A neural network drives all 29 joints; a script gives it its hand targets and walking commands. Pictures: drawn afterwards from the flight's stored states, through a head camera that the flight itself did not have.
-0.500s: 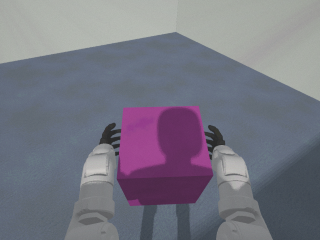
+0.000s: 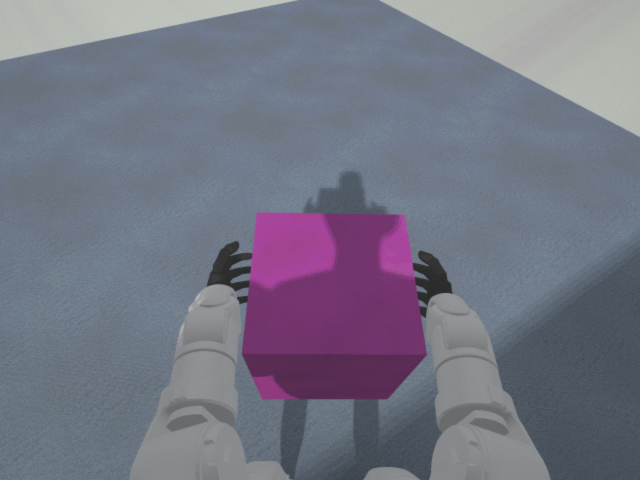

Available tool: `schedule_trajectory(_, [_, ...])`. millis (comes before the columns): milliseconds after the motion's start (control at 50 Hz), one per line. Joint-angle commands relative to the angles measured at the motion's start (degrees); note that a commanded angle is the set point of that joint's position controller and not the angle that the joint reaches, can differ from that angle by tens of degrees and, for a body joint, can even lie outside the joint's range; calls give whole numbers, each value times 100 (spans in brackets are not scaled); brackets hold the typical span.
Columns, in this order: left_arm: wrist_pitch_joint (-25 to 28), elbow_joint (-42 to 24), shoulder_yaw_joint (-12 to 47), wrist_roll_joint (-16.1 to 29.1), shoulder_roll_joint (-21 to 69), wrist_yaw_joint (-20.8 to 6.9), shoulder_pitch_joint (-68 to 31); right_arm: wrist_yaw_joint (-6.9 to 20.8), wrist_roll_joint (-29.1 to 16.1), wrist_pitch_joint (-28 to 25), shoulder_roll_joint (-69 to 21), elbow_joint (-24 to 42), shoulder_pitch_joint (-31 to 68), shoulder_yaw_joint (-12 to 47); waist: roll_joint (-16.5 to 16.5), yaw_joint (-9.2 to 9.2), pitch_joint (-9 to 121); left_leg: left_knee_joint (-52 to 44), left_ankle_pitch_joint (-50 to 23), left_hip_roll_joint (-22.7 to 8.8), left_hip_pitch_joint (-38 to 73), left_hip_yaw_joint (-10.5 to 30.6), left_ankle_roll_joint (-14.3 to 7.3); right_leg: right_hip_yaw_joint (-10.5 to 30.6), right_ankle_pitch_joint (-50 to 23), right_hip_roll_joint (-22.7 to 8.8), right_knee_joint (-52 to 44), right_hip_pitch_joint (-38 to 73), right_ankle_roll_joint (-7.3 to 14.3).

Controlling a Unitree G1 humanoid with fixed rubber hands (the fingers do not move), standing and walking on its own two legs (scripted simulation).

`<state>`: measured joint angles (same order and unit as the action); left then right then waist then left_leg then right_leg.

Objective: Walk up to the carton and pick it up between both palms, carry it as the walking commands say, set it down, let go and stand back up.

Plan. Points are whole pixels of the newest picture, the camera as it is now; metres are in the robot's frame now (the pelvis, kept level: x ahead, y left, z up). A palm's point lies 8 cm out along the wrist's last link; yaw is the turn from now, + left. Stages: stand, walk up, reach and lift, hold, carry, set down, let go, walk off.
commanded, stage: set down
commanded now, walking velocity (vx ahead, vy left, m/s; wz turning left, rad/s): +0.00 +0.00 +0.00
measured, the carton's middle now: (328, 314) +0.35 +0.00 -0.05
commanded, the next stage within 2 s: none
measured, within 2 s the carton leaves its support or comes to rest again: neither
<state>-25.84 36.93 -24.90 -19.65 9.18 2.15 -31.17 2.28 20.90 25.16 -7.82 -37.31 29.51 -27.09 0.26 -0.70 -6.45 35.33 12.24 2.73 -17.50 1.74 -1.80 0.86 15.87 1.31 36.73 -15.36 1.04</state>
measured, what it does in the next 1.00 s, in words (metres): lowers itself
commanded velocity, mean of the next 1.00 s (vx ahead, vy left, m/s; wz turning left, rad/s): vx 0.00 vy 0.00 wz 0.00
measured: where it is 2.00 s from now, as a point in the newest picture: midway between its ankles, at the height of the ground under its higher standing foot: outside the picture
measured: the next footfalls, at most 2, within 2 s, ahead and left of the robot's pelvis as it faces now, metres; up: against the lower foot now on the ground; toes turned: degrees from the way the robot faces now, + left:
none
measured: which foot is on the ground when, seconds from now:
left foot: down 0.00-1.00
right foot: down 0.00-1.00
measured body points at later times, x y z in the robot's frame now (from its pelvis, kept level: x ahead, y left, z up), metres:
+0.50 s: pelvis +0.03 +0.00 -0.02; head +0.17 +0.00 +0.41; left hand +0.39 +0.15 -0.09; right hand +0.37 -0.15 -0.10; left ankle +0.08 +0.10 -0.72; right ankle +0.05 -0.11 -0.72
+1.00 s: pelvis -0.02 +0.00 -0.11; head +0.18 +0.00 +0.29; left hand +0.41 +0.15 -0.17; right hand +0.40 -0.15 -0.18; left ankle +0.08 +0.10 -0.72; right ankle +0.05 -0.11 -0.72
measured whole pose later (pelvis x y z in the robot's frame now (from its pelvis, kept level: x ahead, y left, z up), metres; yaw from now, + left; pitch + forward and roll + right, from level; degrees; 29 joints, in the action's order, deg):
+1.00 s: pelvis -0.02 +0.00 -0.11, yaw +0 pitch +28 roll +0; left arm -13.6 34.8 -24.8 -13.0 5.3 1.6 -42.5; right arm -2.3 13.5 14.5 -5.6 -32.8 39.9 -23.9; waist 0.3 -0.7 2.6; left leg 68.5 20.0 3.0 -77.0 0.9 -1.0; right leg 0.5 24.2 2.0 70.8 -75.0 0.6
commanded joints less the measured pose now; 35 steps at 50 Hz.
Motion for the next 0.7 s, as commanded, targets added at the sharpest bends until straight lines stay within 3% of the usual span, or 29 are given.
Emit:
schedule_trajectory(0, [582,315,2000,618,5045,-1396,-2656,915,-929,-558,-5436,214,3417,2809,292,-131,2398,-292,25,-11,90,432,-197,703,10,97,-613,-717,226])
schedule_trajectory(80, [876,-31,2385,714,4899,-1425,-2029,816,-1132,-817,-5504,458,2605,3289,240,-170,3298,-44,-1465,79,78,497,-163,763,-1702,145,-393,-436,144])
schedule_trajectory(140, [1101,-177,2650,767,4808,-1437,-1789,765,-1222,-1028,-5478,636,2339,3530,322,-186,3796,158,-2152,140,-159,582,-118,815,-2547,193,-159,-434,95])
schedule_trajectory(300, [1693,-4,3026,759,4693,-1296,-1345,672,-1316,-1719,-5009,864,2118,3787,150,-263,4373,762,-3354,171,-566,639,50,799,-2906,421,367,-1791,71])
schedule_trajectory(440, [1985,-40,3046,724,4468,-1111,-1843,635,-1200,-2009,-4700,716,2593,3610,172,-310,4689,1046,-2564,241,-1034,487,135,579,-1887,596,757,-2856,22])
schedule_trajectory(540, [2124,-243,3200,891,4331,-975,-2723,582,-1327,-2194,-4541,995,3628,3746,225,-396,4952,1449,-1520,328,-1636,399,145,477,-1036,639,1291,-3435,61])
schedule_trajectory(560, [2124,-284,3255,942,4290,-948,-2915,562,-1347,-2209,-4506,1030,3797,3747,199,-337,5047,1539,-1252,344,-1741,418,150,422,-833,655,1430,-3559,65])
schedule_trajectory(640, [2052,-526,3428,1144,4144,-875,-3749,440,-1350,-2092,-4611,927,4283,3768,309,-257,5447,1958,-296,399,-2134,385,134,328,-86,701,1868,-3864,47])
schedule_trajectory(680, [1939,-483,3398,1160,4072,-878,-4044,404,-1396,-1961,-4692,923,4556,3813,345,-313,5631,2154,-10,401,-2288,321,116,305,171,719,2036,-3928,23])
